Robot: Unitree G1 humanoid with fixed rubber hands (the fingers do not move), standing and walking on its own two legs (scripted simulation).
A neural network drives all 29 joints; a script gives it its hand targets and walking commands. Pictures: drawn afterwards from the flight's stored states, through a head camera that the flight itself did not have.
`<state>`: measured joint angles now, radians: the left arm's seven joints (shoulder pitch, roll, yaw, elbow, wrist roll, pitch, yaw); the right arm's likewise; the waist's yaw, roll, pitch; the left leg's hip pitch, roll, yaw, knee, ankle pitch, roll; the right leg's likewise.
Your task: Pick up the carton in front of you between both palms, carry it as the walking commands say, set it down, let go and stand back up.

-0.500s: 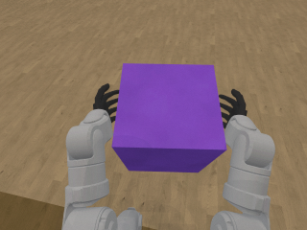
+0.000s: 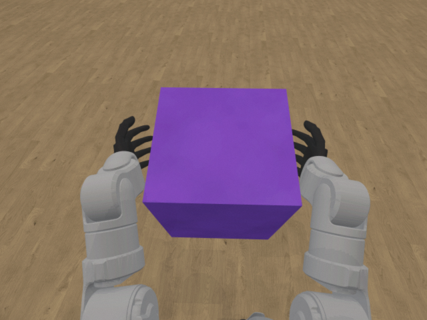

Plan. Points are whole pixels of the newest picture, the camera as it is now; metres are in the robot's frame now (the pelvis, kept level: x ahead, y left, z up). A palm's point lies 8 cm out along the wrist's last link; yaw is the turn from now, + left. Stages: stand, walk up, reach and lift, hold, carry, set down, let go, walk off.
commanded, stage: carry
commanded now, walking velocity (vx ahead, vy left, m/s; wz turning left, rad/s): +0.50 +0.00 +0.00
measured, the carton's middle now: (221, 173) +0.37 -0.01 +0.09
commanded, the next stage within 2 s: none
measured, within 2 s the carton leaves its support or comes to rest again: neither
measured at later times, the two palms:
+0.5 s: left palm (167, 90) +0.65 +0.13 +0.09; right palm (280, 94) +0.65 -0.17 +0.09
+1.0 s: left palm (185, 42) +0.93 +0.10 +0.10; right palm (273, 46) +0.93 -0.20 +0.09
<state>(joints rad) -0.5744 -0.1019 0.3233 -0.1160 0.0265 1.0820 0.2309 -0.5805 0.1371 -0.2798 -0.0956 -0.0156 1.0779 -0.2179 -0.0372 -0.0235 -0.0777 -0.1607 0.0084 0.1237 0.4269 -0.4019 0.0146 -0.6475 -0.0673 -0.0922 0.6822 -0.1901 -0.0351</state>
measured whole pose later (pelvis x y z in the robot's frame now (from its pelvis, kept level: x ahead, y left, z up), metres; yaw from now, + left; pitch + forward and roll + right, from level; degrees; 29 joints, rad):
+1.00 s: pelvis +0.71 -0.05 -0.01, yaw +0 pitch +2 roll +0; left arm 0.08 -0.13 0.04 -0.56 0.01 1.17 0.16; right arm 0.07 0.13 -0.03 -0.54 -0.01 1.17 -0.16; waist -0.02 0.01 -0.18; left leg 0.15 0.04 0.18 0.27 -0.45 -0.03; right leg -0.53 -0.08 -0.20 0.50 -0.05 -0.02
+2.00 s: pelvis +1.33 -0.04 +0.00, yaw +0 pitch +2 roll +0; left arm 0.08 -0.13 0.03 -0.59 0.01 1.13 0.16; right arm 0.08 0.13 -0.04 -0.58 0.00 1.12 -0.15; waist 0.00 0.00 -0.10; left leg -0.04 0.08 0.20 0.45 -0.43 -0.03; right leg -0.43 -0.05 -0.22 0.43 0.02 -0.02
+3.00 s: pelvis +1.40 -0.03 +0.00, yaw +1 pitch +2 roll +0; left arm -0.19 -0.14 0.16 0.16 0.22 0.74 0.03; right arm -0.19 0.14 -0.17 0.16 -0.22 0.74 -0.04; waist 0.00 0.01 -0.09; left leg -0.16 0.04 0.12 0.51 -0.38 0.00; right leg -0.35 -0.07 -0.22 0.51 -0.19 -0.03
